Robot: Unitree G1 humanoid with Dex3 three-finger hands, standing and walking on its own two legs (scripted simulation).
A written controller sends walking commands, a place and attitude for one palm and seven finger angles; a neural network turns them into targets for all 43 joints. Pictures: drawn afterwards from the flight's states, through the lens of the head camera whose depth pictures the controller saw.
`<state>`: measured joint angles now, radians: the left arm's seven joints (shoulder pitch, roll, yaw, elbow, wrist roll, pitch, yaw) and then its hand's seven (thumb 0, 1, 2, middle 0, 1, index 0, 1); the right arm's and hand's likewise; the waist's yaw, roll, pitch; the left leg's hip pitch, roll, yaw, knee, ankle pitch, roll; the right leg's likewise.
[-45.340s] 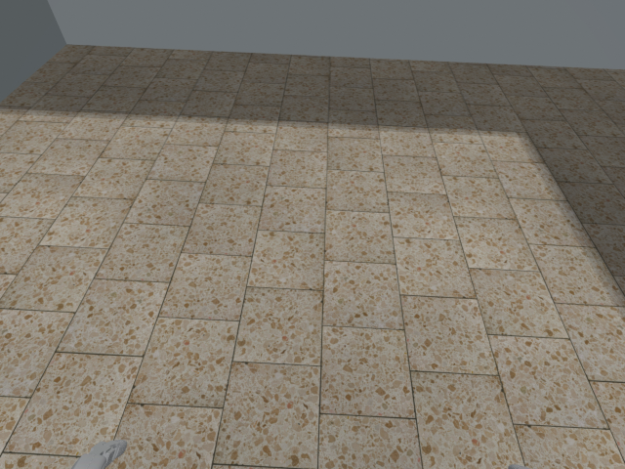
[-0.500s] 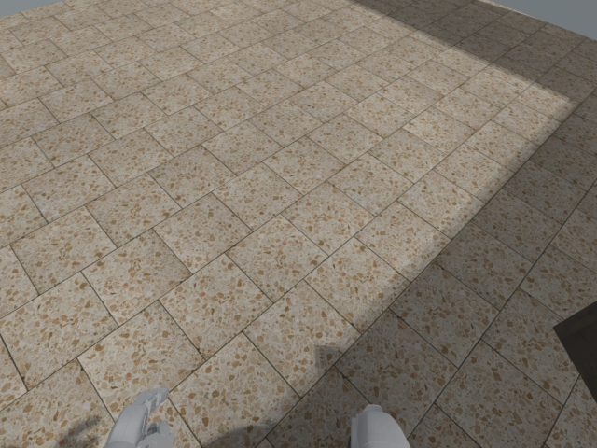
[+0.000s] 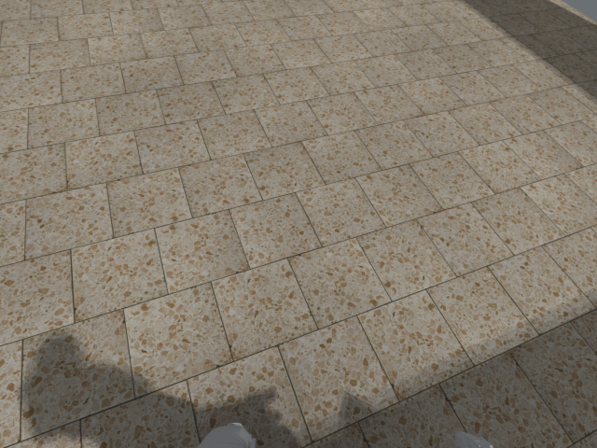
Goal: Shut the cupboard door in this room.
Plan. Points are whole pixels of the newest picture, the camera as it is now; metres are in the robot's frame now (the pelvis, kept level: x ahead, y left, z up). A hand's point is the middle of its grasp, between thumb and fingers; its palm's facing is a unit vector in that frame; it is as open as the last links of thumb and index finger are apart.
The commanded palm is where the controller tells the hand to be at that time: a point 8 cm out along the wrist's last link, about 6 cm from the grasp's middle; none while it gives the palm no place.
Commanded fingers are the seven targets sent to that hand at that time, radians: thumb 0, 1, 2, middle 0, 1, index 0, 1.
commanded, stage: turn to face it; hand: left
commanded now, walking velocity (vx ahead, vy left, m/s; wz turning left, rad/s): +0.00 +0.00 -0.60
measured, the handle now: out of the picture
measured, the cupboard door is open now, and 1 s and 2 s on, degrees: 54 54 54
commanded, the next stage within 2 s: none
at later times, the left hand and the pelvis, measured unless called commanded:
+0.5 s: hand out of the picture +0.09 +0.17 -0.15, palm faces -0.15 -0.96 -0.25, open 7.4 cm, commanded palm none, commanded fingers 0.00 0.90 0.90 -0.20 -0.30 -0.20 -0.30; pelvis +0.02 -0.01 +0.01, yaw -15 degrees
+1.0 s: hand (212, 361) +0.25 +0.15 -0.13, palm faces -0.50 -0.83 -0.23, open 7.4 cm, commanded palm none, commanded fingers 0.00 0.90 0.90 -0.20 -0.30 -0.20 -0.30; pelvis +0.03 +0.02 +0.03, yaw -33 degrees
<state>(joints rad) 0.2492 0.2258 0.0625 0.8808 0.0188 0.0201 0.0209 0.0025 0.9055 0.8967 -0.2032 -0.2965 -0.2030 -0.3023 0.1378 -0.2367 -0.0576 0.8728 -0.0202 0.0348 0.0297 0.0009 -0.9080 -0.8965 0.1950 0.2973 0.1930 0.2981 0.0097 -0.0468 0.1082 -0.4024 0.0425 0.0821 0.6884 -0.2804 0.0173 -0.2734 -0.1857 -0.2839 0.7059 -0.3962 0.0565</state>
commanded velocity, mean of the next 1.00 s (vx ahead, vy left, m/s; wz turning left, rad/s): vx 0.00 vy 0.00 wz -0.60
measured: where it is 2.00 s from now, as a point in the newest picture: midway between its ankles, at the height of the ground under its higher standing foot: outside the picture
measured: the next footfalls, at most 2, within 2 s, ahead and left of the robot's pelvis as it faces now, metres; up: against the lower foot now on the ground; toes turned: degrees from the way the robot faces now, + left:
right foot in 0.38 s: +0.04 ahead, -0.12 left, +0.00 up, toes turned -16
left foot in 0.76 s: +0.12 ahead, +0.11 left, +0.00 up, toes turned -23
